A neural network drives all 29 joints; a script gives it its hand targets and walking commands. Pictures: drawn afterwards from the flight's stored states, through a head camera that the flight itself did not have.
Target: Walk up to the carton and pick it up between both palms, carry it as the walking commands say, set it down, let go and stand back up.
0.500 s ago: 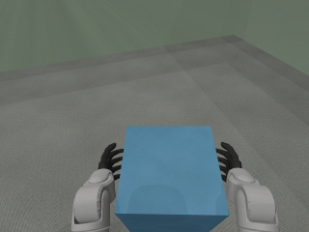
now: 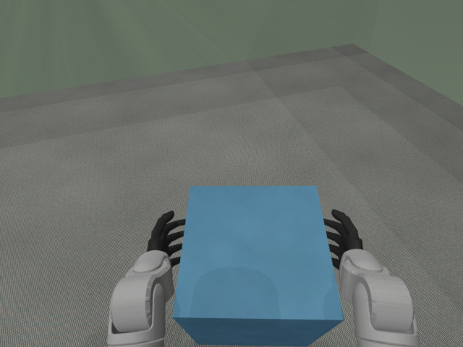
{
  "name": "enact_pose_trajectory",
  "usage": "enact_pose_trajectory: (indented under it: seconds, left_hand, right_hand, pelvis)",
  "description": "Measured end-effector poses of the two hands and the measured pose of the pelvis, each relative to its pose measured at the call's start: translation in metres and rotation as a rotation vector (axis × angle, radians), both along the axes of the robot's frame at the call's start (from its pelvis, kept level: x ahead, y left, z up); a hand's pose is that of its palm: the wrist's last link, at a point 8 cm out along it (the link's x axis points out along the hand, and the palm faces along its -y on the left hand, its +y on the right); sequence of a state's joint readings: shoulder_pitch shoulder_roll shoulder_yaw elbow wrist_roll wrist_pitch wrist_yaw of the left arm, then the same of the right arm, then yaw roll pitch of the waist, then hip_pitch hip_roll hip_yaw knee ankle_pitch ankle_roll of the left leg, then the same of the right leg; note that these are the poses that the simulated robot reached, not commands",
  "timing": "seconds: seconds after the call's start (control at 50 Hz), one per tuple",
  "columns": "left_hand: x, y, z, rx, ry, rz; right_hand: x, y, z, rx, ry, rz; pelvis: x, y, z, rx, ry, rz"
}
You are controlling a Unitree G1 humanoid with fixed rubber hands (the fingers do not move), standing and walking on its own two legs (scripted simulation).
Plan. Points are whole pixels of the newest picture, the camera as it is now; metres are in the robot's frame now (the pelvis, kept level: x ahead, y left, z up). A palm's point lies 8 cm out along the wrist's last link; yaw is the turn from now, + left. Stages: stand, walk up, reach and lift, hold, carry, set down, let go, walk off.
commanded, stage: carry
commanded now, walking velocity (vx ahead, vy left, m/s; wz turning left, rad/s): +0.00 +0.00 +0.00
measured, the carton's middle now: (252, 271) +0.26 +0.00 +0.00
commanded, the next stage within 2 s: hold in 0.62 s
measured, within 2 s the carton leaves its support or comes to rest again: neither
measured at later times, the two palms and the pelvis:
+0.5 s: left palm (158, 259) +0.24 +0.15 +0.07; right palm (349, 258) +0.25 -0.15 +0.07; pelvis +0.00 +0.00 +0.00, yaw +0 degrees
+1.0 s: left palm (161, 275) +0.24 +0.15 +0.03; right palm (346, 297) +0.21 -0.14 +0.03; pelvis -0.03 +0.02 +0.01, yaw -13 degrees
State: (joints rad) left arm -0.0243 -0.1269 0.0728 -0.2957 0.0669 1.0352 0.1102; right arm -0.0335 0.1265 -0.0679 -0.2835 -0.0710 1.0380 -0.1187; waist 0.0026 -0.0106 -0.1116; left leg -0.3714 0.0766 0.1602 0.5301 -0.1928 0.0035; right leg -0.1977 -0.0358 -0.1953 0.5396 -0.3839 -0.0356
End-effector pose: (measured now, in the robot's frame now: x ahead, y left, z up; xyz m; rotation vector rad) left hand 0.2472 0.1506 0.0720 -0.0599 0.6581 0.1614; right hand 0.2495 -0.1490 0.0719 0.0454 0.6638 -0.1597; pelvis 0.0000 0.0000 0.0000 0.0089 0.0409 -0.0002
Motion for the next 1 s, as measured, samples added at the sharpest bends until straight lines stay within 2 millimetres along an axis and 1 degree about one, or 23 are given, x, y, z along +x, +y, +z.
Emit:
enact_pose_trajectory:
  seconds: [0.62,0.64,0.68,0.7,0.74,0.78,0.82,0.88,1.0]
  left_hand:
    - [-0.006,0.001,0.003,-0.007,-0.005,0.004]
    - [-0.005,0.001,-0.001,0.007,-0.001,-0.002]
    - [0.001,0.002,-0.022,0.052,0.042,-0.043]
    - [0.001,0.001,-0.032,0.070,0.064,-0.071]
    - [-0.003,-0.002,-0.048,0.094,0.092,-0.114]
    - [-0.009,-0.006,-0.056,0.093,0.096,-0.144]
    - [-0.015,-0.009,-0.056,0.084,0.088,-0.152]
    - [-0.018,-0.009,-0.050,0.075,0.065,-0.144]
    - [-0.011,0.004,-0.037,0.080,0.022,-0.146]
  right_hand:
    - [-0.006,0.001,0.003,-0.001,-0.005,0.001]
    - [-0.004,0.001,0.000,-0.020,0.000,0.011]
    - [0.000,0.001,-0.021,-0.060,0.049,0.042]
    - [-0.002,0.001,-0.031,-0.077,0.073,0.050]
    - [-0.013,-0.002,-0.046,-0.100,0.101,0.043]
    - [-0.026,-0.006,-0.053,-0.103,0.108,0.026]
    - [-0.037,-0.009,-0.054,-0.107,0.100,0.016]
    - [-0.045,-0.009,-0.052,-0.099,0.075,0.004]
    - [-0.044,0.005,-0.046,-0.085,0.032,-0.015]
  pelvis:
    - [-0.005,0.000,0.000,-0.004,-0.007,0.004]
    - [-0.007,0.000,0.002,-0.001,-0.031,-0.004]
    - [-0.012,0.001,0.005,0.003,-0.074,-0.043]
    - [-0.014,0.001,0.007,0.003,-0.082,-0.059]
    - [-0.016,0.001,0.009,0.002,-0.085,-0.077]
    - [-0.017,0.002,0.011,0.001,-0.083,-0.118]
    - [-0.018,0.005,0.013,0.003,-0.078,-0.161]
    - [-0.020,0.010,0.015,-0.002,-0.074,-0.211]
    - [-0.027,0.023,0.014,-0.016,-0.100,-0.232]
